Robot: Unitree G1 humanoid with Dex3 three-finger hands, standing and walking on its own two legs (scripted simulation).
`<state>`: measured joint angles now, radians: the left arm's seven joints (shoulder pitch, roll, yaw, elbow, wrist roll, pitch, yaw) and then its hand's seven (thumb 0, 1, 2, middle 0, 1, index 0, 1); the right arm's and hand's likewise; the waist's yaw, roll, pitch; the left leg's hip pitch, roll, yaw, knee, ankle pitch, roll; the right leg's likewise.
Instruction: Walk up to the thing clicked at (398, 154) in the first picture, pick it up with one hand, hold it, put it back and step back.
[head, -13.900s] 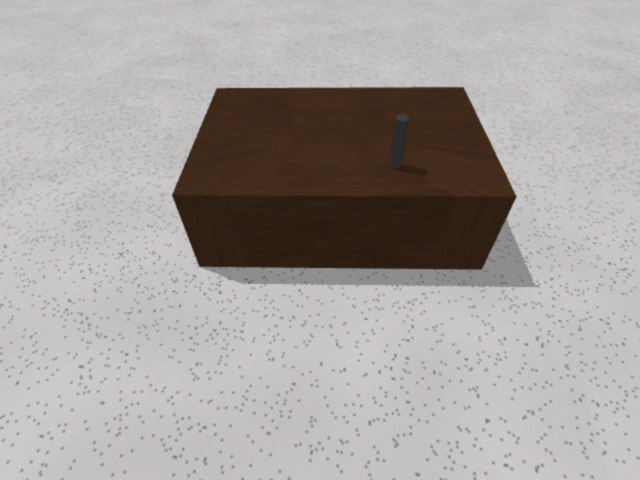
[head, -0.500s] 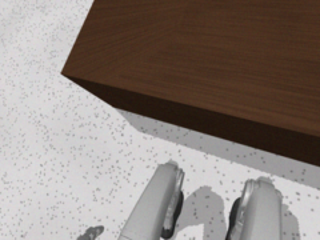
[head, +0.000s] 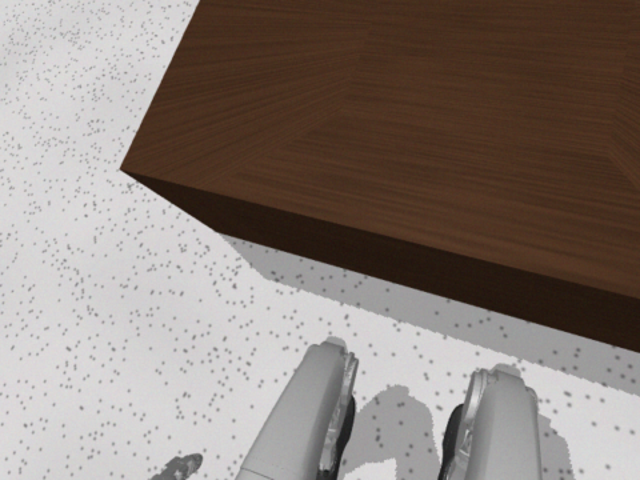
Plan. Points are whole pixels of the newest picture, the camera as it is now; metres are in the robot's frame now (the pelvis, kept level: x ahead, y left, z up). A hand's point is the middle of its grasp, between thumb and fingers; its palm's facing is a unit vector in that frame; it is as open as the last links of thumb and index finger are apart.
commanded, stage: lift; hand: right
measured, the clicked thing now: out of the picture +0.57 -0.27 +0.07
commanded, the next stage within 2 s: hold in 1.48 s
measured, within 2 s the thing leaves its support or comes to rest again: neither
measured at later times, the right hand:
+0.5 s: hand out of the picture +0.47 -0.24 +0.13, palm faces +0.18 +0.98 -0.01, open 5.6 cm
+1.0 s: hand out of the picture +0.39 -0.22 +0.20, palm faces +0.17 +0.99 +0.00, open 5.6 cm
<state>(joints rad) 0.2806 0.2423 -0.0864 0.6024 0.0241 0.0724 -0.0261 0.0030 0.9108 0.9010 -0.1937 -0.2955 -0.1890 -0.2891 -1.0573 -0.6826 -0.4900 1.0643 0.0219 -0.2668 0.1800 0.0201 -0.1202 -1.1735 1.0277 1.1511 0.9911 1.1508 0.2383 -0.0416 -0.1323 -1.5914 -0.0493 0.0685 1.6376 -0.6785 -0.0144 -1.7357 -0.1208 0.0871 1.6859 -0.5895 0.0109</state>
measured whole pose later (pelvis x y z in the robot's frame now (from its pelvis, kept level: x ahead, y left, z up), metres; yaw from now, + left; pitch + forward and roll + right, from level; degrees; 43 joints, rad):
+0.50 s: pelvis +0.02 +0.00 +0.10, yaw -4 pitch +25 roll +5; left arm 0.26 0.24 -0.01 0.64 0.00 0.02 0.01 0.01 0.89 0.91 -0.19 -0.29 -0.18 -0.29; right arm -0.61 -0.38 -0.36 0.78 0.13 -0.30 0.14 0.02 -0.12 -1.17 1.03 1.15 0.99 1.15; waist 0.13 -0.04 -0.15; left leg -1.11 -0.03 0.06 1.25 -0.58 -0.01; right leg -1.25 -0.10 0.05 1.31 -0.50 0.01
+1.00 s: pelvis +0.03 +0.00 +0.16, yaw -6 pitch +15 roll +2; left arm 0.25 0.22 0.00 0.67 -0.01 -0.03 0.04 0.01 0.90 0.89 -0.19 -0.29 -0.19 -0.29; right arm -0.33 -0.24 -0.23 0.60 0.17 -0.37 0.13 0.02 -0.12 -1.17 1.03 1.15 0.99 1.15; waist 0.06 -0.02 -0.09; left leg -0.75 0.00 0.03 0.99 -0.50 -0.02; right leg -0.87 -0.07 0.01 1.02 -0.41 0.01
